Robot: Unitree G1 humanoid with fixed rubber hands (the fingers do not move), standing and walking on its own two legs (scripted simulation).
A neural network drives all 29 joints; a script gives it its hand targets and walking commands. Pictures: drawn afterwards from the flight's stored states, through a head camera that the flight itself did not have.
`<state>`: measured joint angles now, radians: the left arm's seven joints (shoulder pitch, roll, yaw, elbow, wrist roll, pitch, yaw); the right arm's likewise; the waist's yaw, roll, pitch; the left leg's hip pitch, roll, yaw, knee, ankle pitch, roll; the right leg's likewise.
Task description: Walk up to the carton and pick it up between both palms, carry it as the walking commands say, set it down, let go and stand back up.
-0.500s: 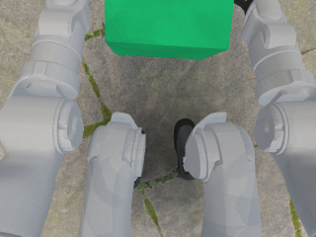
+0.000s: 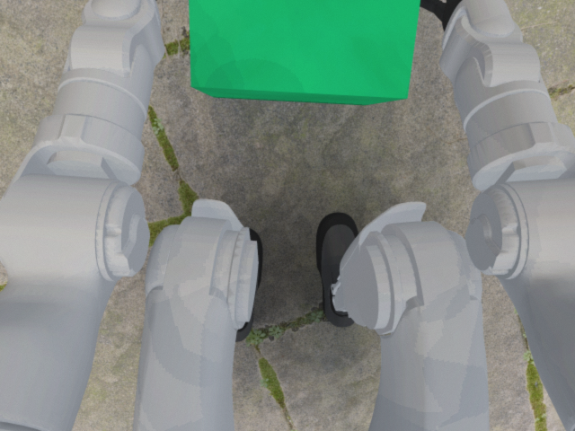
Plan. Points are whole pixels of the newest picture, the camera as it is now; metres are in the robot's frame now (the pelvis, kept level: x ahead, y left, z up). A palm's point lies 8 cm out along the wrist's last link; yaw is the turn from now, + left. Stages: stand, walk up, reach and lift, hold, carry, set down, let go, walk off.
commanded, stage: set down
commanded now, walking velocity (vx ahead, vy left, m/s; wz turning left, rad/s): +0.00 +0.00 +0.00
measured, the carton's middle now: out of the picture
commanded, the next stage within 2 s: none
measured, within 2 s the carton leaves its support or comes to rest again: neither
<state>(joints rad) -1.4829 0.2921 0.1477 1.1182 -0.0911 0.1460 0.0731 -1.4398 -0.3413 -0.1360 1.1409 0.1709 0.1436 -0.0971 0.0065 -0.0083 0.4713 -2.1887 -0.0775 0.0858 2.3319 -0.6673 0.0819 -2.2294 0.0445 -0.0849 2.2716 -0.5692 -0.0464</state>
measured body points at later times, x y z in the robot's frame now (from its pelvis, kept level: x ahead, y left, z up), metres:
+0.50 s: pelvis -0.01 +0.00 +0.00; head +0.36 +0.02 +0.24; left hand +0.55 +0.16 -0.18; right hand +0.54 -0.17 -0.18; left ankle +0.09 +0.08 -0.31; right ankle +0.12 -0.10 -0.31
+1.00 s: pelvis +0.01 +0.00 +0.00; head +0.38 +0.02 +0.24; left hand +0.56 +0.21 -0.19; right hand +0.56 -0.18 -0.18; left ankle +0.10 +0.08 -0.31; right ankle +0.12 -0.10 -0.31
